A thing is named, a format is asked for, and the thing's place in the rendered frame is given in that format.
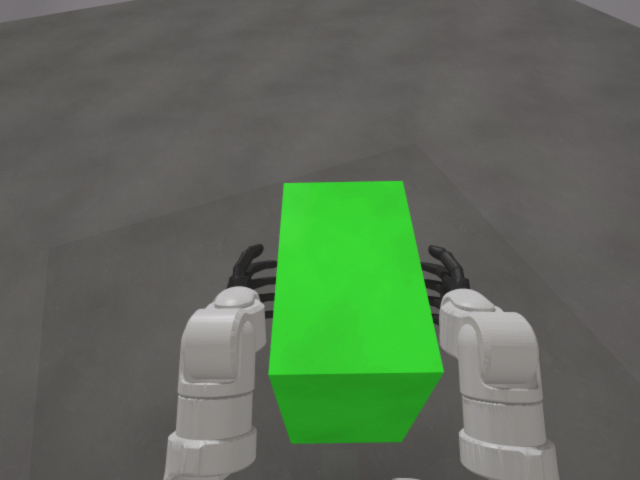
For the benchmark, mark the right robot hand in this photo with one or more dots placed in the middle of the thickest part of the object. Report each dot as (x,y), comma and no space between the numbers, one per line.
(452,276)

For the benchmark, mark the carton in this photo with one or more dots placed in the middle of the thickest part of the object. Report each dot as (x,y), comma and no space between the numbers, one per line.
(354,354)

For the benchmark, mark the left robot hand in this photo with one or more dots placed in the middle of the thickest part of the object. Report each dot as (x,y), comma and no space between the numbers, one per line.
(244,270)

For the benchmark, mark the right robot forearm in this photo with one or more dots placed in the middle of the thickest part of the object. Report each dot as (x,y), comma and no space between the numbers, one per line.
(499,374)

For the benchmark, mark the left robot forearm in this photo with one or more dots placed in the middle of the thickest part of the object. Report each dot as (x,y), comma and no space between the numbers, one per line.
(214,434)

